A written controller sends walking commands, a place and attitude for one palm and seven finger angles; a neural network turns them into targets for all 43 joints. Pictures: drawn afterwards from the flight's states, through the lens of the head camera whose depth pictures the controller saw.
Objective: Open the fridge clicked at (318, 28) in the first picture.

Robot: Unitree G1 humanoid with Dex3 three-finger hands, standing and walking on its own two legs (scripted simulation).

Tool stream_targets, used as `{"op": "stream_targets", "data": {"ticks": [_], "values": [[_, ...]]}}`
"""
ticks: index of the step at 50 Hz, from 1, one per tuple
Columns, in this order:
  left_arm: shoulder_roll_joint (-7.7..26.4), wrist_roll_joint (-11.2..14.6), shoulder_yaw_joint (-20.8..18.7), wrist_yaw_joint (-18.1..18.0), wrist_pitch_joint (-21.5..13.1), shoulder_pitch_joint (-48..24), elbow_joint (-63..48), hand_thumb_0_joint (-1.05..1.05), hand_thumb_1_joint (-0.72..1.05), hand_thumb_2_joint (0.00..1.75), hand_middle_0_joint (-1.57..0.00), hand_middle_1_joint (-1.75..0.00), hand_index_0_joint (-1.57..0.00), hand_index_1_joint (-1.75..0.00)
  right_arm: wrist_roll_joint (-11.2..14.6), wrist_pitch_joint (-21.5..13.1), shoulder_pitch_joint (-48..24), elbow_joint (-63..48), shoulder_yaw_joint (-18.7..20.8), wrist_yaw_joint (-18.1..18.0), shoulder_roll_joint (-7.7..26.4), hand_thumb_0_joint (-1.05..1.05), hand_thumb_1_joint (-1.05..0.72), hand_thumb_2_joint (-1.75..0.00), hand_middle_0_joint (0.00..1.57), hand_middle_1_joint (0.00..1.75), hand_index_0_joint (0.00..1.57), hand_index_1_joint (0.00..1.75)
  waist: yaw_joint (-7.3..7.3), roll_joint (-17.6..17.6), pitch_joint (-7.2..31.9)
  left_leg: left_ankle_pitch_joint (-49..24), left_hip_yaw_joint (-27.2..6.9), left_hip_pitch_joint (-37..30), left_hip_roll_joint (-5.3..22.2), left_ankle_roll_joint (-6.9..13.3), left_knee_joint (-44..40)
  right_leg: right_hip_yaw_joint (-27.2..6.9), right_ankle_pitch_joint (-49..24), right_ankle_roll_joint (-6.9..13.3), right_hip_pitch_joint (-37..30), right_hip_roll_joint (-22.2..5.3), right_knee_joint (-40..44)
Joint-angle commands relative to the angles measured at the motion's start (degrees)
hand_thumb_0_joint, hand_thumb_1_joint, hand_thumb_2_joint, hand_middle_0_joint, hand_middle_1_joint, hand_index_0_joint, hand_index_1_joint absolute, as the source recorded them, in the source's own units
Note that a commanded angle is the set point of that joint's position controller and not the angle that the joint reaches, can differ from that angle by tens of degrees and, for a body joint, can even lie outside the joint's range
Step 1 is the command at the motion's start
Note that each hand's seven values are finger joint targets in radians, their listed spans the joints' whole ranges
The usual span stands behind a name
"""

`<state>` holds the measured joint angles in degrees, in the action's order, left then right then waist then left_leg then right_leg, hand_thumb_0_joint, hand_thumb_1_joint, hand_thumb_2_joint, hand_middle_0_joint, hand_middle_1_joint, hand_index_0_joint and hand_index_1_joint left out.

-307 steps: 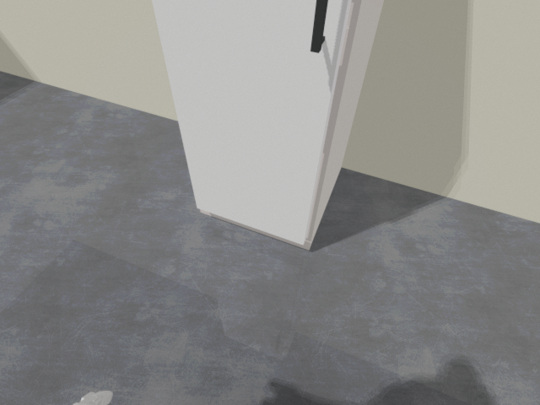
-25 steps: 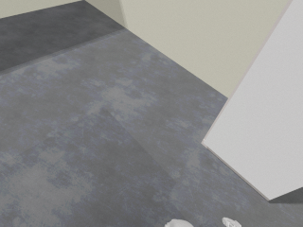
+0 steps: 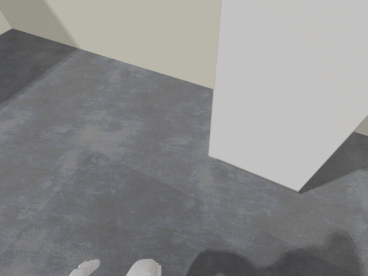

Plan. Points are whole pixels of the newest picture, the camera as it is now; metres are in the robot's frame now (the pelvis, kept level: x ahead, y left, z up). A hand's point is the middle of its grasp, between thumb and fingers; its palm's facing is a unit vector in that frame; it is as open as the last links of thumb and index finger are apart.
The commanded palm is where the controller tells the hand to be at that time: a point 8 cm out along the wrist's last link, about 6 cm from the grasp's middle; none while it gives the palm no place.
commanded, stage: turn to face it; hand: right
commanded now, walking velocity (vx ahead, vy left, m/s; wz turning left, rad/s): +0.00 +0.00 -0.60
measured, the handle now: out of the picture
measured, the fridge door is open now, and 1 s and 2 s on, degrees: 0 0 0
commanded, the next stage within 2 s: take the last steps up to it in 0.54 s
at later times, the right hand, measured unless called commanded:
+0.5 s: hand out of the picture +0.05 -0.16 -0.14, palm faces +0.27 +0.92 -0.28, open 7.4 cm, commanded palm none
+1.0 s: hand out of the picture -0.03 -0.20 -0.17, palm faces +0.41 +0.89 -0.18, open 7.4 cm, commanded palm none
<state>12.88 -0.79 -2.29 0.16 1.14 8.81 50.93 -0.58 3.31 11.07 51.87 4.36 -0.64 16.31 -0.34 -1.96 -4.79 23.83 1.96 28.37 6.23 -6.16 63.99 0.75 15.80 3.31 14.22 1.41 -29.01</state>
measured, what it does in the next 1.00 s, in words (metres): steps on the spot, turning right: left foot, then right foot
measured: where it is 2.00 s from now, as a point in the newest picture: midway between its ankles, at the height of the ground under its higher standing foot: (221, 265)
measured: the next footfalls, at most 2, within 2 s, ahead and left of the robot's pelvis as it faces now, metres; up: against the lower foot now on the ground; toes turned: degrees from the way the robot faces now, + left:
left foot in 0.28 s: +0.08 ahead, +0.15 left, +0.00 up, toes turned -8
right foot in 0.70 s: -0.01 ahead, -0.09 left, +0.00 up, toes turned -24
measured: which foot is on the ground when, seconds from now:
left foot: up 0.00-0.26, down 0.28-0.70, up 0.72-1.00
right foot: down 0.00-0.28, up 0.30-0.68, down 0.70-1.00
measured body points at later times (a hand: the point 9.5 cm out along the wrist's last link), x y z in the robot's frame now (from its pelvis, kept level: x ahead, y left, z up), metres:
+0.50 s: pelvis +0.01 +0.05 +0.00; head +0.04 +0.07 +0.45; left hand +0.13 +0.29 -0.16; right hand +0.03 -0.21 -0.12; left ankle +0.04 +0.16 -0.74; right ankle -0.06 -0.08 -0.66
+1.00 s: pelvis +0.02 -0.01 +0.01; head +0.02 -0.02 +0.46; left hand +0.13 +0.20 -0.14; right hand -0.05 -0.25 -0.15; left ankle +0.10 +0.11 -0.69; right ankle -0.05 -0.08 -0.74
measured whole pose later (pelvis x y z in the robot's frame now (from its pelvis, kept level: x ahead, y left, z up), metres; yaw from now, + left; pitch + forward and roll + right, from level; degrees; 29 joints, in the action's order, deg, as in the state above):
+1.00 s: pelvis +0.02 -0.01 +0.01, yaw -23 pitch -1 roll +0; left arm 9.8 -0.9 -1.4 -0.9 -1.5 17.6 59.1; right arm -1.4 1.2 15.8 58.9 2.3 0.9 11.8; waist -0.2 -1.0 -0.4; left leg 20.3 4.1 25.2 5.8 -3.3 50.4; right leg 1.9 15.1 3.2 4.4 1.8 -20.3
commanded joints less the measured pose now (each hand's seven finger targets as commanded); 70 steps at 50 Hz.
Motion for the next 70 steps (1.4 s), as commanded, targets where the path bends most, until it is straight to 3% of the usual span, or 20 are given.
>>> {"op": "stream_targets", "data": {"ticks": [1,7,12,14,15,20,28,32,33,35,36,38,42,52,55,56,58,59,64,70], "values": [[11.9,-0.3,-3.7,-0.7,-0.8,3.2,-2.6,0.00,0.90,0.90,-0.20,-0.30,-0.20,-0.30,-0.2,-1.3,-1.8,-5.6,0.8,-0.2,3.6,0.00,-0.90,-0.90,0.20,0.30,0.20,0.30,1.82,8.4,7.5,-1.7,-1.7,3.2,-0.1,-0.5,-3.3,-15.1,-31.1,6.3,-9.3,-14.1,8.1],[11.9,-0.6,-4.5,-0.6,-0.2,4.2,-2.2,0.00,0.90,0.90,-0.20,-0.30,-0.20,-0.30,0.2,-1.9,-5.4,-8.0,0.2,-0.5,2.4,0.00,-0.90,-0.90,0.20,0.30,0.20,0.30,2.67,10.8,7.6,0.9,-1.6,-2.0,-3.0,0.3,-15.4,-20.1,-33.1,6.9,-7.6,-13.1,5.2],[10.6,-0.1,-4.5,-0.4,0.0,1.8,-3.0,0.00,0.90,0.90,-0.20,-0.30,-0.20,-0.30,0.4,-3.3,2.0,-6.6,0.4,-0.9,3.6,0.00,-0.90,-0.90,0.20,0.30,0.20,0.30,-1.19,8.0,9.9,-13.1,-1.0,-20.2,-3.8,1.8,-39.6,-20.5,-27.2,2.3,1.1,-8.3,-1.9],[4.5,0.4,-3.6,0.2,-0.2,4.0,-4.8,0.00,0.90,0.90,-0.20,-0.30,-0.20,-0.30,-1.0,-4.3,5.1,-6.1,1.7,-1.6,11.6,0.00,-0.90,-0.90,0.20,0.30,0.20,0.30,-1.66,-14.2,11.3,-33.0,-21.8,-32.9,20.5,11.5,-44.8,-4.8,16.5,-5.5,19.3,4.3,-22.5],[7.0,-0.3,-4.4,-0.2,0.8,4.2,-3.9,0.00,0.90,0.90,-0.20,-0.30,-0.20,-0.30,-0.4,-4.2,4.9,-6.3,1.6,-1.7,10.8,0.00,-0.90,-0.90,0.20,0.30,0.20,0.30,-1.72,-11.5,11.2,-30.6,-21.2,-25.8,22.3,15.3,-45.4,-7.4,19.2,-5.4,17.2,1.3,-33.0],[5.3,-0.5,-3.7,1.1,2.1,4.1,-0.9,0.00,0.90,0.90,-0.20,-0.30,-0.20,-0.30,-0.7,-4.2,-2.2,-6.7,0.0,-1.5,4.7,0.00,-0.90,-0.90,0.20,0.30,0.20,0.30,1.60,-8.1,2.8,-26.2,-4.8,-16.7,11.7,12.4,-45.5,-3.5,6.9,-6.9,16.3,-2.3,-40.4],[3.5,0.2,-1.9,0.9,1.6,-2.3,-0.9,0.00,0.90,0.90,-0.20,-0.30,-0.20,-0.30,-1.4,-3.7,5.8,-1.4,1.0,-1.3,7.6,0.00,-0.90,-0.90,0.20,0.30,0.20,0.30,-2.23,-10.7,5.0,-35.3,-2.1,-22.4,12.9,13.9,-42.3,1.9,11.5,-6.8,9.7,-2.0,-18.8],[3.5,0.3,-1.3,0.3,0.4,2.1,0.9,0.00,0.90,0.90,-0.20,-0.30,-0.20,-0.30,-0.9,-3.1,5.2,0.4,1.1,-1.2,7.9,0.00,-0.90,-0.90,0.20,0.30,0.20,0.30,0.02,-9.9,7.7,-35.0,0.5,-19.8,11.2,10.4,-36.2,4.2,1.3,-5.5,-2.2,-0.9,-0.3],[5.1,0.2,-1.5,0.4,-0.2,4.6,1.8,0.00,0.90,0.90,-0.20,-0.30,-0.20,-0.30,-0.4,-3.0,4.9,0.7,0.9,-1.1,6.5,0.00,-0.90,-0.90,0.20,0.30,0.20,0.30,1.40,-4.7,9.1,-27.2,2.7,-16.0,9.8,7.8,-31.8,2.8,-5.1,-4.8,-9.2,-2.9,7.4],[14.2,-0.7,-3.1,0.1,-0.4,8.1,2.0,0.00,0.90,0.90,-0.20,-0.30,-0.20,-0.30,-0.2,-2.5,5.1,-1.8,-0.6,-0.4,0.6,0.00,-0.90,-0.90,0.20,0.30,0.20,0.30,2.94,19.2,8.8,12.4,7.0,3.0,-0.6,2.6,-13.4,-20.5,-14.2,5.8,-16.6,-23.3,12.5],[13.6,-0.9,-3.1,-0.6,-0.7,10.0,3.4,0.00,0.90,0.90,-0.20,-0.30,-0.20,-0.30,-0.8,-2.0,0.4,-1.8,-0.7,-0.7,1.6,0.00,-0.90,-0.90,0.20,0.30,0.20,0.30,5.43,19.1,6.9,13.0,2.9,4.6,-0.4,3.1,-6.3,-21.8,-5.4,8.0,-12.8,-23.2,15.2],[10.0,-0.7,-1.9,-1.3,-1.2,7.4,3.2,0.00,0.90,0.90,-0.20,-0.30,-0.20,-0.30,-0.9,-2.4,-1.9,-0.6,-0.4,0.6,2.4,0.00,-0.90,-0.90,0.20,0.30,0.20,0.30,3.69,12.9,1.2,5.4,0.2,8.0,0.6,3.9,-0.4,-20.6,3.7,8.2,-8.3,-20.2,16.6],[6.9,-0.2,-1.0,-1.5,-2.9,7.2,3.9,0.00,0.90,0.90,-0.20,-0.30,-0.20,-0.30,-1.1,-3.1,3.7,3.1,-1.1,1.5,0.1,0.00,-0.90,-0.90,0.20,0.30,0.20,0.30,1.31,9.8,1.0,-2.7,1.7,5.3,0.5,3.2,-3.2,-11.9,-2.4,6.7,-9.0,-14.8,17.5],[5.9,-0.6,-1.5,-1.5,-3.6,13.2,8.6,0.00,0.90,0.90,-0.20,-0.30,-0.20,-0.30,-0.9,-4.3,-1.8,1.5,-1.5,1.6,-2.8,0.00,-0.90,-0.90,0.20,0.30,0.20,0.30,1.93,9.2,-2.7,-4.5,3.6,-2.8,-0.9,3.6,-23.7,-12.1,-1.2,8.0,-5.7,-15.4,17.2],[4.7,-0.5,-1.1,-1.7,-3.7,13.0,9.8,0.00,0.90,0.90,-0.20,-0.30,-0.20,-0.30,-1.0,-5.2,4.5,4.0,-0.8,1.5,-2.7,0.00,-0.90,-0.90,0.20,0.30,0.20,0.30,-1.30,5.9,-0.8,-10.1,5.2,-17.0,-3.3,4.3,-34.0,-8.9,-2.7,5.0,-0.3,-12.4,8.9],[3.5,-0.2,-0.8,-1.5,-4.0,12.9,9.8,0.00,0.90,0.90,-0.20,-0.30,-0.20,-0.30,-1.1,-5.8,10.5,6.0,-0.3,1.2,-0.7,0.00,-0.90,-0.90,0.20,0.30,0.20,0.30,-3.95,1.6,1.5,-10.2,1.8,-26.3,-1.1,5.3,-38.4,-5.9,-1.8,3.1,4.1,-9.0,0.2],[0.8,0.1,-0.5,-0.7,-4.1,12.0,6.5,0.00,0.90,0.90,-0.20,-0.30,-0.20,-0.30,-0.9,-6.3,21.0,8.4,1.3,0.2,7.8,0.00,-0.90,-0.90,0.20,0.30,0.20,0.30,-6.82,-14.8,5.2,0.8,-28.5,-37.1,21.3,14.7,-52.5,2.1,18.2,-1.1,21.6,-0.4,-28.0],[2.8,-0.3,-1.3,-0.4,-3.4,10.4,6.5,0.00,0.90,0.90,-0.20,-0.30,-0.20,-0.30,-0.3,-6.3,18.8,8.2,1.4,0.0,7.1,0.00,-0.90,-0.90,0.20,0.30,0.20,0.30,-6.27,-12.9,3.5,13.8,-30.7,-29.3,21.1,16.0,-56.2,-2.0,15.5,-0.9,22.0,-3.4,-35.0],[-2.2,-1.1,-1.3,0.7,-2.0,12.1,8.6,0.00,0.90,0.90,-0.20,-0.30,-0.20,-0.30,-0.9,-7.4,8.8,6.5,-0.5,-0.9,-1.9,0.00,-0.90,-0.90,0.20,0.30,0.20,0.30,0.23,-2.8,-0.8,-3.9,-7.8,-15.2,12.5,12.8,-55.7,0.1,0.7,-3.6,17.1,-8.2,-32.0],[-3.2,-0.6,-0.9,1.7,-2.4,6.7,6.1,0.00,0.90,0.90,-0.20,-0.30,-0.20,-0.30,-1.0,-7.6,11.5,9.1,-0.4,-0.4,0.6,0.00,-0.90,-0.90,0.20,0.30,0.20,0.30,-1.02,-6.1,-1.6,-13.9,-0.9,-15.9,10.0,12.6,-53.5,5.4,-3.0,-4.9,12.4,-7.0,-13.9]]}}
